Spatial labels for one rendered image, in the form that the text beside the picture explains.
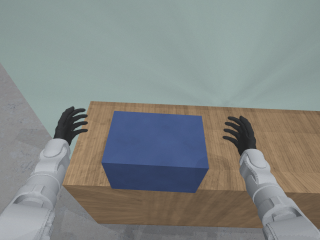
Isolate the carton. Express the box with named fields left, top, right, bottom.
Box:
left=101, top=111, right=209, bottom=193

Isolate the robot left hand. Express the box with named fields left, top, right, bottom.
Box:
left=53, top=106, right=88, bottom=146

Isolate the pedestal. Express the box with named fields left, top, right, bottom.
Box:
left=62, top=101, right=320, bottom=229

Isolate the robot right hand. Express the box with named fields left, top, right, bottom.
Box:
left=222, top=116, right=257, bottom=156

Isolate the robot right upper arm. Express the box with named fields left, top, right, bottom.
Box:
left=262, top=216, right=320, bottom=240

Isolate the left robot forearm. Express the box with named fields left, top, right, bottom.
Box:
left=0, top=138, right=71, bottom=221

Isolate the robot left upper arm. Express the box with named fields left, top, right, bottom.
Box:
left=0, top=203, right=56, bottom=240

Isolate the right robot forearm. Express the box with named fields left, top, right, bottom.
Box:
left=239, top=148, right=320, bottom=238

